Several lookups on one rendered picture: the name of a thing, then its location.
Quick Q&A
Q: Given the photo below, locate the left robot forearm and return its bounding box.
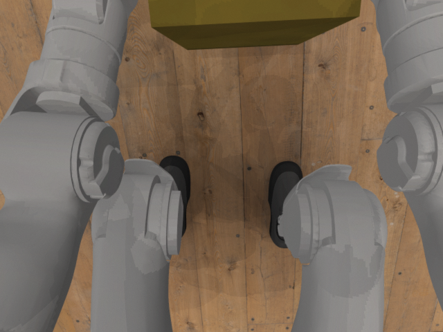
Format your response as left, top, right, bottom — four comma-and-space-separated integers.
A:
0, 0, 138, 125

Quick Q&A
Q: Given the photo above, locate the right robot forearm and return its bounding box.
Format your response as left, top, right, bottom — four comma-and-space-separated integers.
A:
371, 0, 443, 113

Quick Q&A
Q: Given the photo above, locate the right robot thigh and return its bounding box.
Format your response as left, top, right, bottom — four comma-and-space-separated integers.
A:
287, 179, 386, 332

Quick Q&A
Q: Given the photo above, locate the carton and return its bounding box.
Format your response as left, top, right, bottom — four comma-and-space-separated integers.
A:
148, 0, 361, 50

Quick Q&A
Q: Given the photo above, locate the left robot upper arm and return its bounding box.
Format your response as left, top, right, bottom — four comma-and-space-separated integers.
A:
0, 111, 125, 332

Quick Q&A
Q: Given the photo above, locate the robot left foot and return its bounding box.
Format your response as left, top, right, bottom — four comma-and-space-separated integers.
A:
159, 156, 190, 236

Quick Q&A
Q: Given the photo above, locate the right robot upper arm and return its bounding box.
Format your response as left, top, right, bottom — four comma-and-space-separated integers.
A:
377, 104, 443, 312

